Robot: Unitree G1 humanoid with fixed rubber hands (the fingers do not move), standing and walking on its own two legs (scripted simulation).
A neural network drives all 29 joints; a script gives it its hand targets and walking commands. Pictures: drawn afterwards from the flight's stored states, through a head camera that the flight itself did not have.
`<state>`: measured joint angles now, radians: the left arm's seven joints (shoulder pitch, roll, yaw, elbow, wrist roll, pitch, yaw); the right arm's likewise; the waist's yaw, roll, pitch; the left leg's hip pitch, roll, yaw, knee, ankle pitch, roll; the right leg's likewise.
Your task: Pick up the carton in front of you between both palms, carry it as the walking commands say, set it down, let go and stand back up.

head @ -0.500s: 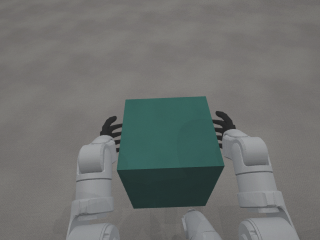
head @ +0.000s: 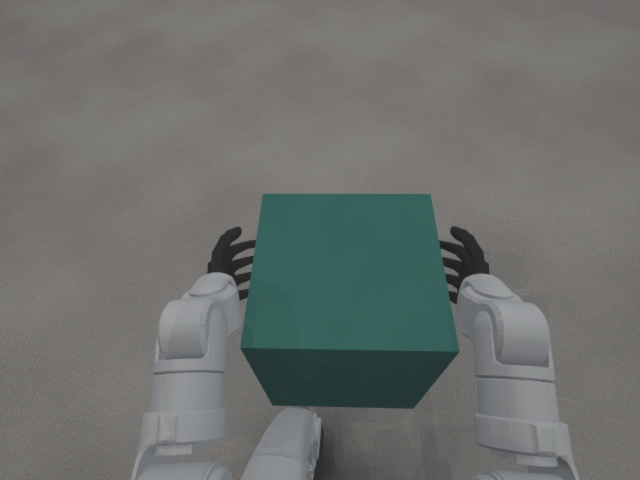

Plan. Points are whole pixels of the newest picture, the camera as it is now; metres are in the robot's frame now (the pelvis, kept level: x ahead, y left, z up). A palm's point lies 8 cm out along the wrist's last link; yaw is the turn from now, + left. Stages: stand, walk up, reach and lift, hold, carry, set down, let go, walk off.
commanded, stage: carry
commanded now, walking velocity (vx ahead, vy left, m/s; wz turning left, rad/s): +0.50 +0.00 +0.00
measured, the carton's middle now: (344, 309) +0.33 +0.04 -0.03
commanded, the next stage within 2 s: none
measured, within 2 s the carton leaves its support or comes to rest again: neither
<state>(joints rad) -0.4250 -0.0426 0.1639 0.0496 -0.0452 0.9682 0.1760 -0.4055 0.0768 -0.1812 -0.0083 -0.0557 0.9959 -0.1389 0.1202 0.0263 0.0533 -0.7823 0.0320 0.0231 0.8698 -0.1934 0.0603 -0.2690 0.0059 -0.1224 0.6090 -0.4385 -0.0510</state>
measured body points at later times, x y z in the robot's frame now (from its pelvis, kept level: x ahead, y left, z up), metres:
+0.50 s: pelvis +0.31 -0.01 +0.03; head +0.30 +0.00 +0.47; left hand +0.62 +0.14 +0.11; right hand +0.61 -0.17 +0.12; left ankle +0.22 +0.09 -0.72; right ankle +0.42 -0.14 -0.70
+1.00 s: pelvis +0.60 -0.02 +0.01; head +0.57 -0.01 +0.46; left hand +0.87 +0.14 +0.10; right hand +0.87 -0.16 +0.10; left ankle +0.73 +0.09 -0.72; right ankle +0.45 -0.13 -0.72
